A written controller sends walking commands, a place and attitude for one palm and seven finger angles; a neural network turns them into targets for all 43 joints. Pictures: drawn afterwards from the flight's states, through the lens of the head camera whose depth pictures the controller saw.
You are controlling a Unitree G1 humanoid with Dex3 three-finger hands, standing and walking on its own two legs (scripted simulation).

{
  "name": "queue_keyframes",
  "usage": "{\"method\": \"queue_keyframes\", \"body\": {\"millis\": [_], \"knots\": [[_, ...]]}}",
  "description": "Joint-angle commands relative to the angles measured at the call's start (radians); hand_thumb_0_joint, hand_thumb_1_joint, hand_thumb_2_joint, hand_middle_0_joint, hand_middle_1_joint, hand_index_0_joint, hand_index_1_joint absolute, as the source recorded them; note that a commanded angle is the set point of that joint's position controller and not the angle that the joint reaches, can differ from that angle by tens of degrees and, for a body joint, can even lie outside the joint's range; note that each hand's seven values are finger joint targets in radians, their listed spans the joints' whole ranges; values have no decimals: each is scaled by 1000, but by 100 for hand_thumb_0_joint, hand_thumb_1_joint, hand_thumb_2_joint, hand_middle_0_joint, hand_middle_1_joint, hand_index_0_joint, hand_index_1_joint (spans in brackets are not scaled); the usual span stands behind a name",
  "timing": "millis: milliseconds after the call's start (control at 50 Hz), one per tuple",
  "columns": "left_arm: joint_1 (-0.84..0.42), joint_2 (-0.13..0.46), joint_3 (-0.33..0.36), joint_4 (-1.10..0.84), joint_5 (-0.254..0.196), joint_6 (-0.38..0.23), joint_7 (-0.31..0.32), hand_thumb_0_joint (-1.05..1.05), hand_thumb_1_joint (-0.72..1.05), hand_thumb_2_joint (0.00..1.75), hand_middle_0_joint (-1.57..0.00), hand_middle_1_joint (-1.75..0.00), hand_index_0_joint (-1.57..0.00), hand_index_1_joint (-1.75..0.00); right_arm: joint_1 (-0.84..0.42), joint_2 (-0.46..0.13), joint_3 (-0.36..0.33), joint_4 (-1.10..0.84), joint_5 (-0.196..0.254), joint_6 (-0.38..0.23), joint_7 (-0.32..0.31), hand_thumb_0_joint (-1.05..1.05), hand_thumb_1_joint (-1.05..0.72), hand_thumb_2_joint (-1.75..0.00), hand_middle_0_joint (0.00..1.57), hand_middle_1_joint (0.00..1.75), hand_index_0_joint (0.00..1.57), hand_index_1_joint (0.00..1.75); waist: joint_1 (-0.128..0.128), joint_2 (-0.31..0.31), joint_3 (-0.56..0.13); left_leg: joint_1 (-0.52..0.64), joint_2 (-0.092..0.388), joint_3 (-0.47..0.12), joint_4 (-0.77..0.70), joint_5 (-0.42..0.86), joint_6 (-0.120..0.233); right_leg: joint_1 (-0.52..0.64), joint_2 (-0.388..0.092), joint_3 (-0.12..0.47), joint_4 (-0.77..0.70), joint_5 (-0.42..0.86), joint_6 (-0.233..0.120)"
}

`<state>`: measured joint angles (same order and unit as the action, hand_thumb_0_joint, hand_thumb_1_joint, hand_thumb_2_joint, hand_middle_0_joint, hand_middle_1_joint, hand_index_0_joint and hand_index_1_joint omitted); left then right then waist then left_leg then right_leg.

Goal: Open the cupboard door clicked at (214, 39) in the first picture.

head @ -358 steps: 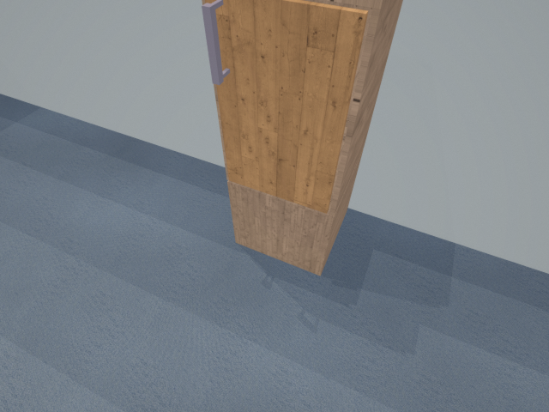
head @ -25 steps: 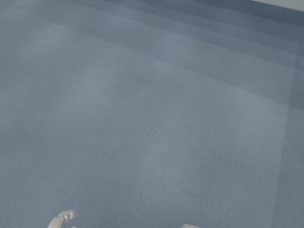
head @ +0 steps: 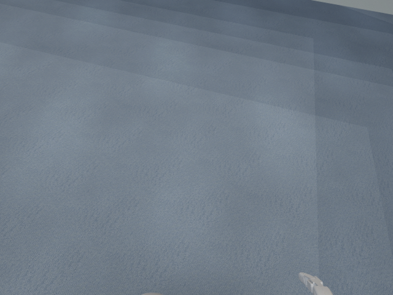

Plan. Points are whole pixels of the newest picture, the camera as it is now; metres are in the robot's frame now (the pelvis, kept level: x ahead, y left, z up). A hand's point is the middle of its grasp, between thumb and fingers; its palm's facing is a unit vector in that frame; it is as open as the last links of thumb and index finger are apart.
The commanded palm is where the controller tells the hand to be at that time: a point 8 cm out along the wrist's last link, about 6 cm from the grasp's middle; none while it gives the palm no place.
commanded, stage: turn to face it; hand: left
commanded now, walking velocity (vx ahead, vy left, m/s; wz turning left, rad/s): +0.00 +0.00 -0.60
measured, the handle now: out of the picture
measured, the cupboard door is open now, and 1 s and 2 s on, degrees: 0 0 0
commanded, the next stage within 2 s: none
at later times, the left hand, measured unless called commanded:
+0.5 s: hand (144, 261) +0.20 +0.13 -0.15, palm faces -0.32 -0.90 -0.29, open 7.4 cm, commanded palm none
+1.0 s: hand (154, 234) +0.26 +0.12 -0.16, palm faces -0.53 -0.82 -0.20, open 7.4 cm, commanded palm none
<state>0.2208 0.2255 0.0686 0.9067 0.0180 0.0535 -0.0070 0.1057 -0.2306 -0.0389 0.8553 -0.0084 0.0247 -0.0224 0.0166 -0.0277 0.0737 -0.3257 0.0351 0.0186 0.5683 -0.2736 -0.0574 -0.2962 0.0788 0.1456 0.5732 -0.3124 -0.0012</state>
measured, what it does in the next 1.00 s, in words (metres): steps on the spot, turning right: right foot, then left foot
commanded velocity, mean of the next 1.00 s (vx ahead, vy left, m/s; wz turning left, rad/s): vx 0.00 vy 0.00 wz -0.60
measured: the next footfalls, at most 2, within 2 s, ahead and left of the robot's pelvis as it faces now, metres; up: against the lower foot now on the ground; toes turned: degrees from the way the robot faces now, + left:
right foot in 0.40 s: +0.02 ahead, -0.14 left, +0.00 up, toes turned -21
left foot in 0.80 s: +0.16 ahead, +0.07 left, +0.00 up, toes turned -26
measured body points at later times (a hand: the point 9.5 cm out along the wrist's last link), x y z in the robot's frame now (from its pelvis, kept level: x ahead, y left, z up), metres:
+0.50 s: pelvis +0.02 -0.03 +0.00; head +0.06 -0.07 +0.44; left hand +0.22 +0.18 -0.12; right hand -0.03 -0.31 -0.16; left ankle +0.00 +0.12 -0.67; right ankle -0.02 -0.13 -0.73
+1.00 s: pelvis +0.07 -0.01 +0.01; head +0.13 -0.01 +0.46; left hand +0.29 +0.17 -0.15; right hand +0.01 -0.26 -0.11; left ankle +0.12 +0.08 -0.73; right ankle -0.05 -0.10 -0.64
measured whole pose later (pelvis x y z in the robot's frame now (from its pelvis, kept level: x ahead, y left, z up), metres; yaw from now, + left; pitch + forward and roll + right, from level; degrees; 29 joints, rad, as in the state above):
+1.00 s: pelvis +0.07 -0.01 +0.01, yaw -36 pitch +1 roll -3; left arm 0.17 0.28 0.09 0.90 0.02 0.08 -0.03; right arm 0.18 -0.19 -0.01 0.86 -0.03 0.01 -0.03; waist 0.01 -0.03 0.10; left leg -0.24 0.11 0.15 0.52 -0.29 0.01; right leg -0.47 0.01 0.00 1.13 -0.48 0.06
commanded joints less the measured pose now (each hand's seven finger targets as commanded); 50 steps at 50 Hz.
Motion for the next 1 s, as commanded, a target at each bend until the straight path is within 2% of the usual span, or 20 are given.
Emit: {"method": "queue_keyframes", "body": {"millis": [0,20,100,220,320,340,360,380,400,420,440,520,680,740,760,780,800,820,900,980], "knots": [[-46,125,36,-118,-2,-16,2,0,90,90,-20,-30,-20,-30,167,-255,-49,-48,-22,-22,-20,0,-90,-90,20,30,20,30,-67,242,-161,252,454,-342,-240,426,231,-228,-52,-66,518,-337,28],[-21,127,43,-106,4,-11,-3,0,90,90,-20,-30,-20,-30,100,-211,-36,-65,-23,-26,-22,0,-90,-90,20,30,20,30,-25,207,-127,211,417,-272,-256,408,227,-254,-73,-72,583,-271,39],[-38,110,44,-90,2,6,-26,0,90,90,-20,-30,-20,-30,70,-173,-30,-72,-23,-29,-26,0,-90,-90,20,30,20,30,-12,214,-96,229,296,-63,-211,515,186,-268,-102,-123,612,-160,70],[-120,78,27,-118,2,4,-36,0,90,90,-20,-30,-20,-30,149,-193,-51,-29,-21,-24,-15,0,-90,-90,20,30,20,30,-55,216,-115,284,309,45,-164,543,181,-180,-108,-214,329,-136,63],[-84,86,24,-110,3,-12,-33,0,90,90,-20,-30,-20,-30,134,-217,-66,-15,-19,-17,0,0,-90,-90,20,30,20,30,-36,255,-117,246,319,116,-64,527,134,-29,-76,-269,68,-26,27],[-28,103,30,-94,3,-18,-30,0,90,90,-20,-30,-20,-30,113,-217,-68,-19,-15,-17,0,0,-90,-90,20,30,20,30,3,216,-138,189,304,134,20,472,99,84,-81,-258,-60,86,12],[65,171,42,-66,9,-29,-23,0,90,90,-20,-30,-20,-30,101,-193,-65,-30,-4,-17,7,0,-90,-90,20,30,20,30,50,64,-179,75,249,179,184,340,43,256,-163,-153,-170,275,-23],[129,292,66,-46,18,-42,-6,0,90,90,-20,-30,-20,-30,57,-95,-38,-82,0,-15,11,0,-90,-90,20,30,20,30,86,-310,-161,-241,75,210,423,-315,-18,400,-421,221,-211,664,-127],[154,318,67,-34,0,-37,8,0,90,90,-20,-30,-20,-30,28,-125,-30,-94,0,3,-1,0,-90,-90,20,30,20,30,93,-288,-168,-289,54,53,584,-416,-19,327,-495,283,-215,763,-216],[110,287,63,-47,-3,-31,17,0,90,90,-20,-30,-20,-30,32,-123,-32,-84,0,13,-2,0,-90,-90,20,30,20,30,66,-186,-113,-303,84,-11,640,-325,-12,266,-468,218,-234,611,-222],[33,252,61,-67,2,-33,25,0,90,90,-20,-30,-20,-30,26,-111,-32,-74,-1,11,-4,0,-90,-90,20,30,20,30,38,-237,-90,-353,90,-23,646,-275,-17,262,-410,211,-239,542,-206],[-63,194,35,-96,0,-42,22,0,90,90,-20,-30,-20,-30,66,-117,-34,-29,-6,12,11,0,-90,-90,20,30,20,30,-20,-123,-124,-222,74,-10,559,-114,-39,169,-299,55,-209,523,-162],[-28,221,49,-81,9,-39,17,0,90,90,-20,-30,-20,-30,30,-95,-25,-58,2,-5,3,0,-90,-90,20,30,20,30,1,-112,-148,-141,16,7,222,-152,-39,196,-302,167,-159,565,-194],[-74,207,48,-86,0,-30,16,0,90,90,-20,-30,-20,-30,121,-100,-27,-31,7,-18,-6,0,-90,-90,20,30,20,30,-48,-110,-158,69,-7,18,-56,28,-26,88,-246,173,-72,534,-124],[-80,178,40,-92,-9,-27,13,0,90,90,-20,-30,-20,-30,159,-137,-34,-17,3,-27,-10,0,-90,-90,20,30,20,30,-63,-40,-177,216,46,-3,-172,129,-12,-6,-183,119,-8,433,-71],[-42,111,31,-107,-18,-21,8,0,90,90,-20,-30,-20,-30,194,-230,-50,-17,-12,-37,-14,0,-90,-90,20,30,20,30,-65,224,-215,353,279,-237,-236,308,70,-172,-38,4,162,66,-4],[-46,104,26,-120,-14,-20,4,0,90,90,-20,-30,-20,-30,211,-277,-57,-27,-16,-29,-17,0,-90,-90,20,30,20,30,-67,350,-198,327,453,-350,-241,481,188,-239,-16,-104,405,-347,31],[-55,129,28,-123,-2,-18,4,0,90,90,-20,-30,-20,-30,194,-258,-48,-42,-21,-22,-15,0,-90,-90,20,30,20,30,-65,237,-162,244,463,-318,-218,472,231,-218,-67,-74,537,-338,29],[-53,113,42,-87,2,1,-21,0,90,90,-20,-30,-20,-30,100,-177,-29,-64,-24,-32,-26,0,-90,-90,20,30,20,30,-19,214,-102,234,312,-74,-207,568,183,-268,-100,-113,638,-173,68],[-93,82,33,-100,0,9,-31,0,90,90,-20,-30,-20,-30,156,-182,-41,-36,-20,-31,-22,0,-90,-90,20,30,20,30,-42,201,-119,296,312,6,-194,548,185,-252,-117,-169,510,-138,74]]}}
